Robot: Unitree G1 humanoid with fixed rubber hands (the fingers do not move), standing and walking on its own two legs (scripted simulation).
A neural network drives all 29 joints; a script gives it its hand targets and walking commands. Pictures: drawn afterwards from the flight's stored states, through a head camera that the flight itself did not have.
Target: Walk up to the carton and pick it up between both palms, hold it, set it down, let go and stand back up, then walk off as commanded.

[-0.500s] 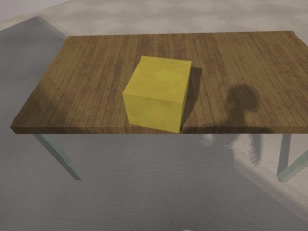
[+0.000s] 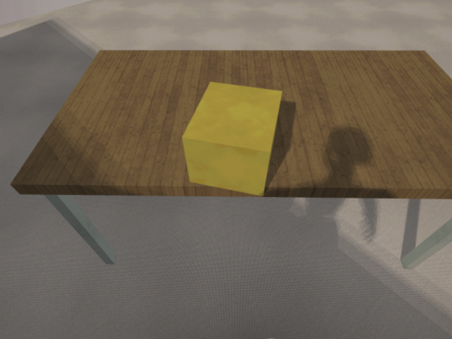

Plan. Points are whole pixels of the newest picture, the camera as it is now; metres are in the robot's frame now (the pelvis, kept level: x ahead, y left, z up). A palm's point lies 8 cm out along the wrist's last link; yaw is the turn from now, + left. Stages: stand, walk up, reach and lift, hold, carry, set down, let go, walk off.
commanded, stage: walk up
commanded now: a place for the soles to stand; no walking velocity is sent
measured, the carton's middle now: (235, 136) +0.61 -0.03 -0.02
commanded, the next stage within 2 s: none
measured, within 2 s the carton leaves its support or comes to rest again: neither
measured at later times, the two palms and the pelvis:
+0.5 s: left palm out of the picture +0.17 +0.31 -0.10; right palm out of the picture +0.13 -0.36 -0.08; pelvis +0.09 -0.01 +0.00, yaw +0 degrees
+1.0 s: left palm (77, 301) +0.24 +0.30 -0.11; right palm (423, 322) +0.18 -0.35 -0.08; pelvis +0.15 -0.02 +0.00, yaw -2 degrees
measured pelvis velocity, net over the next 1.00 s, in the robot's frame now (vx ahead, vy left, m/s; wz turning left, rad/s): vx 0.15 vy -0.02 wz -0.04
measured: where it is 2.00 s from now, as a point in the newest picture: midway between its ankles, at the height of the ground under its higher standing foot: outside the picture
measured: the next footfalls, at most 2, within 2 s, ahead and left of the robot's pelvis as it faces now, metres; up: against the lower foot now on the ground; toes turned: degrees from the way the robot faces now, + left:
right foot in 0.52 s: +0.24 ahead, -0.15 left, +0.00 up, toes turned +0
left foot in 0.84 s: +0.24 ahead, +0.09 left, +0.00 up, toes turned -2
